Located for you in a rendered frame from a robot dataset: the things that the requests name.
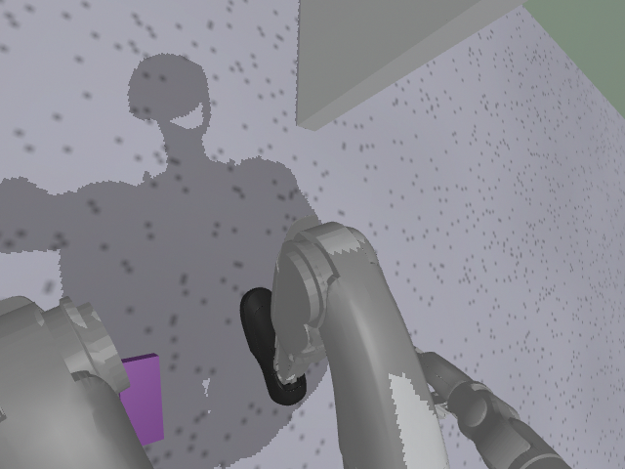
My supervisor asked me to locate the right robot hand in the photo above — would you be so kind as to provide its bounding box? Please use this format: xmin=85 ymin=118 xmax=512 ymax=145
xmin=414 ymin=346 xmax=474 ymax=420

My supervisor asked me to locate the right robot foot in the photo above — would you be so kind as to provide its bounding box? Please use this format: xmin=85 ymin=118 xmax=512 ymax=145
xmin=240 ymin=287 xmax=307 ymax=405

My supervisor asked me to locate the right robot arm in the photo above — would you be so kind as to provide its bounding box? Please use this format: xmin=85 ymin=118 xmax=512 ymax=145
xmin=447 ymin=381 xmax=571 ymax=469

